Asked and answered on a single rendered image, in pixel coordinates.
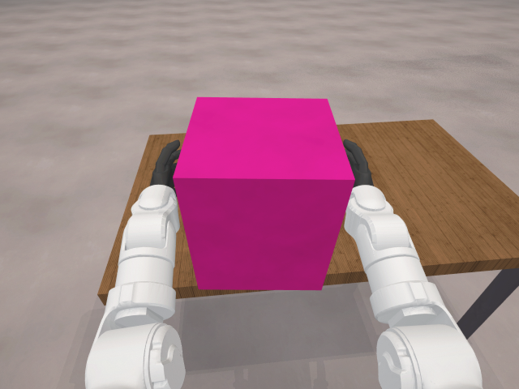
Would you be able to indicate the left robot hand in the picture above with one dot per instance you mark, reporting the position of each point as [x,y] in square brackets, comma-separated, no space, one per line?
[164,171]

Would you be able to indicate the table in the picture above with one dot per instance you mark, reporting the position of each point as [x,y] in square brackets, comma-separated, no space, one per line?
[460,216]

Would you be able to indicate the robot left forearm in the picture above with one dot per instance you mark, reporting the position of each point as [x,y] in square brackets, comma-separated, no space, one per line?
[143,292]

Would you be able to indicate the right robot upper arm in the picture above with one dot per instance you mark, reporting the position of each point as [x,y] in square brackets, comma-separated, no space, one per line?
[426,357]

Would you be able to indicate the robot right forearm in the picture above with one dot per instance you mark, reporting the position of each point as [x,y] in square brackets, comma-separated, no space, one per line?
[401,294]

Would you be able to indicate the left robot upper arm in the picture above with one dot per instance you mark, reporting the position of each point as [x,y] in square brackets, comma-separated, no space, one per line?
[141,357]

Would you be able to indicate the right robot hand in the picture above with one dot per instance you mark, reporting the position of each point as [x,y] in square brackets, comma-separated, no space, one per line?
[358,164]

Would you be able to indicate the carton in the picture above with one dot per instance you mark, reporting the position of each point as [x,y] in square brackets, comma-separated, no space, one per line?
[262,185]

